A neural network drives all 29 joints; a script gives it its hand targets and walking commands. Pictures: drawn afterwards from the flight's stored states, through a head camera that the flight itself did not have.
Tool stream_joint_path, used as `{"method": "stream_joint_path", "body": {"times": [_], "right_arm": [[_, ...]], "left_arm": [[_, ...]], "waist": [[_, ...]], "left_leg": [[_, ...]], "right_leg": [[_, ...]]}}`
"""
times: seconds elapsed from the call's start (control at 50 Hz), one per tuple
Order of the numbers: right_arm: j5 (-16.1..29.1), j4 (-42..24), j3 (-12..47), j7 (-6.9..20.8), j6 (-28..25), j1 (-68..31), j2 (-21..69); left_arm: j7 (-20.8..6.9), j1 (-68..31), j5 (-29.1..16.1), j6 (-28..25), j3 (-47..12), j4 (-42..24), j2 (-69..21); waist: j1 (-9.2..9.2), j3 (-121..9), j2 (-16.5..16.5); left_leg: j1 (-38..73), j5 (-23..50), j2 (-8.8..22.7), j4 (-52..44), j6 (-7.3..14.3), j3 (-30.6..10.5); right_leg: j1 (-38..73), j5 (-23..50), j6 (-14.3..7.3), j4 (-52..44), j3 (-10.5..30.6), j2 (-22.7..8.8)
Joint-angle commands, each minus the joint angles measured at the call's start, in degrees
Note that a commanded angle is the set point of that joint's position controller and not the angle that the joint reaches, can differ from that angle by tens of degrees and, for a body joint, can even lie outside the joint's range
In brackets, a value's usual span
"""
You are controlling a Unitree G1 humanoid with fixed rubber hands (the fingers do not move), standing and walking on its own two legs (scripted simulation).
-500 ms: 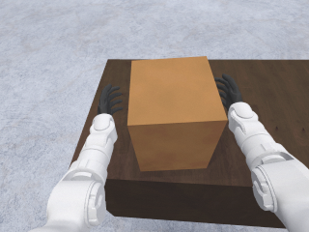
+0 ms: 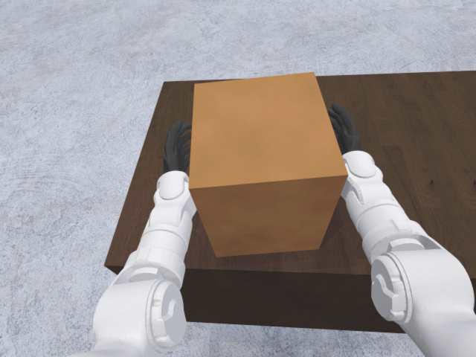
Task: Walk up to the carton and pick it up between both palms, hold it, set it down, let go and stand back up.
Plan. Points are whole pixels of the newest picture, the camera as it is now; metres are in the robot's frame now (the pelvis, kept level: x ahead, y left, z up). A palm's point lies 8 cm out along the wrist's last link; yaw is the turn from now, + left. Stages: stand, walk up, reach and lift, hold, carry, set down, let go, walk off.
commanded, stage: reach and lift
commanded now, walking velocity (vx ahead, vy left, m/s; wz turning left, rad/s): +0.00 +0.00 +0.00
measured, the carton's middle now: (261, 172) +0.44 +0.03 +0.03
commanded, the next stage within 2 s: none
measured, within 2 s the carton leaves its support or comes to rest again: leaves its support in 1.80 s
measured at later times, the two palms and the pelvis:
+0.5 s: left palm (175, 174) +0.41 +0.18 +0.07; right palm (348, 158) +0.45 -0.11 +0.07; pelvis +0.02 +0.01 +0.01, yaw +0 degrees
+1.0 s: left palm (174, 175) +0.40 +0.18 +0.07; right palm (347, 158) +0.45 -0.11 +0.07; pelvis +0.02 +0.00 +0.01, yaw +0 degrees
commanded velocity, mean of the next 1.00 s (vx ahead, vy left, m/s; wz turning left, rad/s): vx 0.00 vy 0.00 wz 0.00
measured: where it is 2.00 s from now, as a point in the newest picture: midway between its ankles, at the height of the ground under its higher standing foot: outside the picture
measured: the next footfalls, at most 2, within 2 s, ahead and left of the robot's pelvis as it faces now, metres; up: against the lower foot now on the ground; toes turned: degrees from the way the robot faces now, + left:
none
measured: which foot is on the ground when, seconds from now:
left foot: down 0.00-1.00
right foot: down 0.00-1.00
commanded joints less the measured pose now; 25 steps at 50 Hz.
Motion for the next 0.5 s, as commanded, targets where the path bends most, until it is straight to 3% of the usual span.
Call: {"method": "stream_joint_path", "body": {"times": [0.0, 0.06, 0.16, 0.2, 0.32, 0.48], "right_arm": [[-17.02, -13.34, -2.67, 7.66, -4.37, -30.66, 25.80], [-23.70, -11.73, -5.44, 10.42, -6.42, -26.78, 32.82], [-26.84, -9.71, -7.52, 10.10, -7.84, -23.85, 34.30], [-27.01, -9.25, -7.49, 10.17, -8.19, -23.64, 34.81], [-24.84, -9.14, -6.00, 10.67, -9.53, -23.09, 34.01], [-22.31, -9.30, -3.30, 10.67, -10.21, -22.06, 34.47]], "left_arm": [[-6.56, -27.47, 12.25, -2.07, -1.34, -11.58, -18.36], [-8.57, -24.42, 15.24, -1.56, -2.55, -10.24, -24.88], [-9.16, -23.21, 16.26, -1.50, -1.39, -11.88, -23.42], [-9.05, -22.94, 16.51, -1.49, -1.23, -12.17, -23.09], [-8.02, -19.71, 16.94, -0.26, -4.05, -15.35, -25.71], [-7.77, -16.95, 16.00, 1.10, -7.43, -17.28, -27.86]], "waist": [[-0.21, -37.39, -6.89], [-0.61, -34.50, -6.44], [-0.67, -26.40, -7.94], [-0.34, -25.01, -7.53], [0.19, -25.73, -2.97], [-0.31, -25.02, -2.46]], "left_leg": [[11.43, 19.38, -3.46, -5.01, -0.81, 7.27], [14.27, 18.65, -3.20, -6.13, -0.56, 7.93], [10.70, 13.62, -3.49, -8.97, 0.93, 8.95], [11.27, 13.28, -3.49, -9.08, 1.15, 9.25], [18.21, 22.62, -3.05, -6.30, -0.39, 8.97], [20.00, 27.64, -2.74, -4.88, -0.82, 8.29]], "right_leg": [[42.26, 22.76, 3.37, 0.85, -1.79, -0.66], [42.63, 22.42, 2.31, -0.82, -2.47, -0.60], [46.59, 21.12, 3.59, -1.10, -2.52, -1.59], [45.99, 20.22, 3.66, -1.23, -2.64, -1.63], [41.31, 21.23, 2.48, -1.85, -3.79, -0.50], [40.35, 24.10, 1.84, -1.77, -3.96, 0.02]]}}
